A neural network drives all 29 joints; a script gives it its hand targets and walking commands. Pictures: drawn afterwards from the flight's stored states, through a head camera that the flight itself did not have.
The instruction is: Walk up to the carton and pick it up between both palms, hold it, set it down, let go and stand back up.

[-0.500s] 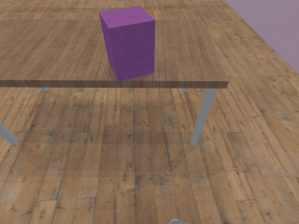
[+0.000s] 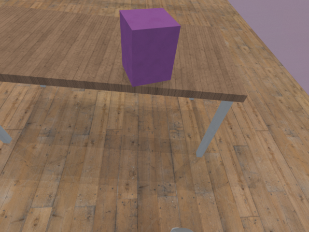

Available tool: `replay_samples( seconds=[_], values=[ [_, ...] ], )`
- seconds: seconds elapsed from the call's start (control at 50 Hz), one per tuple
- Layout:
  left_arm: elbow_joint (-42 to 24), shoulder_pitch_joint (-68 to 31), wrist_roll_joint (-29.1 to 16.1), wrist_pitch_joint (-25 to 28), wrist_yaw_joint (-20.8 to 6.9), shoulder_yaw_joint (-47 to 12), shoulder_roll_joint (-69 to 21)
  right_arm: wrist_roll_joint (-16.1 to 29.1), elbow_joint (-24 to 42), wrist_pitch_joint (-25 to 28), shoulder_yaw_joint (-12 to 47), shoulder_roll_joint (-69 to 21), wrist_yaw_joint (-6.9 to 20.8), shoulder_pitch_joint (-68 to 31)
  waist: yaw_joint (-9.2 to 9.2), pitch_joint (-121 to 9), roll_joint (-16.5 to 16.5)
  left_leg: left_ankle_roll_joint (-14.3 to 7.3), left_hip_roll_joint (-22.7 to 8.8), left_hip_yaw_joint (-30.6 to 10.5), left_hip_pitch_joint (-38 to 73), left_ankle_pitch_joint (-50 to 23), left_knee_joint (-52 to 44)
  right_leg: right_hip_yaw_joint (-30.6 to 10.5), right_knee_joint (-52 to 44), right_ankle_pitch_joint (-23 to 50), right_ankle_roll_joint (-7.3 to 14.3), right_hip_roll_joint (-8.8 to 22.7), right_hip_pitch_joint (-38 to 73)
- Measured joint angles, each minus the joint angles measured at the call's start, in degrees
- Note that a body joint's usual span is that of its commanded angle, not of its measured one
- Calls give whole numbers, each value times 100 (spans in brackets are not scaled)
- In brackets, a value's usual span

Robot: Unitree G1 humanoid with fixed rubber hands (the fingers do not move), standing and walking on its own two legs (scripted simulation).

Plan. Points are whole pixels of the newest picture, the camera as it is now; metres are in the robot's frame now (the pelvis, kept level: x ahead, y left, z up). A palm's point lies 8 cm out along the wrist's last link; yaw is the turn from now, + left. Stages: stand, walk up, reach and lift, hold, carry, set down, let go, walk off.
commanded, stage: walk up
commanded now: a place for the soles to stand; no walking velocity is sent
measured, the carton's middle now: (147, 48) +0.83 -0.02 +0.04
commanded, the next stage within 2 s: none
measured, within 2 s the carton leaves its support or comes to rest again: neither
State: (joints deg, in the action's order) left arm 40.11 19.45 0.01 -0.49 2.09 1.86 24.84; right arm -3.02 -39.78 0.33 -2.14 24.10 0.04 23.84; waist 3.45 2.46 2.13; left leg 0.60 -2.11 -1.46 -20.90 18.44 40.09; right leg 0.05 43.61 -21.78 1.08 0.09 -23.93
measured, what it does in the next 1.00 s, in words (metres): steps on the spot: right foot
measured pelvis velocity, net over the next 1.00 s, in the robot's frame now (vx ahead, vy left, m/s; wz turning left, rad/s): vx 0.01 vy -0.01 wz -0.03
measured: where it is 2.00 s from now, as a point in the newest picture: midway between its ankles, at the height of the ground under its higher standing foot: (136, 224)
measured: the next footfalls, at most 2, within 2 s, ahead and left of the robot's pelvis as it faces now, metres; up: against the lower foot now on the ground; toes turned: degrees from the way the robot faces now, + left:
right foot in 0.22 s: +0.06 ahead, -0.12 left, +0.00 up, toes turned -2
right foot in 1.60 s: +0.30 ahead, -0.11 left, +0.00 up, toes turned -2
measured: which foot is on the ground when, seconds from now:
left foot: down 0.00-1.00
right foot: up 0.00-0.20, down 0.22-1.00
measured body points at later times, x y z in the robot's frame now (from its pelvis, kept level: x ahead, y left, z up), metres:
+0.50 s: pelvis -0.01 -0.01 +0.00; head +0.01 -0.02 +0.44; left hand +0.13 +0.31 -0.08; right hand +0.05 -0.33 -0.11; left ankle +0.03 +0.13 -0.72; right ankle +0.02 -0.11 -0.72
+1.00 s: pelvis +0.01 -0.01 +0.01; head +0.02 +0.00 +0.46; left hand +0.14 +0.30 -0.08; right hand +0.07 -0.34 -0.08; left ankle +0.02 +0.12 -0.71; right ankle +0.01 -0.11 -0.71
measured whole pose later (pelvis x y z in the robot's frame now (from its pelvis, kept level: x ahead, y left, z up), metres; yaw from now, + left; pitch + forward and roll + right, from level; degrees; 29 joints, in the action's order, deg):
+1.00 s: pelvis +0.01 -0.01 +0.01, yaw -2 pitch +1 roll +1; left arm 40.2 16.9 0.0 2.9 -1.7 1.9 24.9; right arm -2.7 -39.8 1.4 -2.2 24.9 2.3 18.4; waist 3.4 -0.1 1.5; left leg -2.8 -0.9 1.1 -21.0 33.2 42.2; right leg -0.2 40.4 -32.3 3.2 -0.4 -19.8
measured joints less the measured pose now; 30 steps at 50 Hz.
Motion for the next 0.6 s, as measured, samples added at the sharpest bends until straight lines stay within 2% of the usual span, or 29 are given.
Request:
replay_samples(
  seconds=[0.04,0.18,0.22,0.26,0.34,0.42,0.5,0.6],
  values=[
    [0,-24,0,-2,-17,-2,0,0,2,21,6,3,-2,-115,-2,-3,79,-27,-78,-10,-1,1,-27,-7,190,-243,0,-126,2],
    [-2,-23,0,-22,-110,0,1,0,0,46,7,4,-6,-464,-4,6,218,-18,-66,215,-1,-7,-34,-13,171,-384,0,-154,126],
    [-2,-21,0,7,-111,0,3,0,-1,45,8,3,-6,-505,-7,12,177,11,-40,273,-3,24,24,-18,-178,-237,1,-152,312],
    [9,-24,0,72,-111,0,-12,7,-3,35,14,3,-6,-533,-3,35,46,45,-63,272,2,90,137,-4,-260,302,15,-167,354],
    [13,-111,0,177,-111,1,-23,28,-2,3,24,-3,-6,-540,-3,18,-212,-158,-9,221,-1,360,161,-6,-254,230,72,-153,357],
    [14,-242,0,199,-111,0,-23,28,-2,2,29,-4,-6,-539,-3,27,-407,-166,-2,213,1,21,63,-3,-254,232,72,-149,337],
    [15,-337,0,206,-111,0,-24,28,-1,2,86,-3,-6,-539,-3,10,-412,11,0,208,1,22,62,-3,-254,237,72,-139,337],
    [16,-375,0,206,-122,0,-24,28,-1,2,91,-3,3,-539,-3,10,-288,18,10,208,0,28,59,-3,-254,237,72,-128,337]
  ],
)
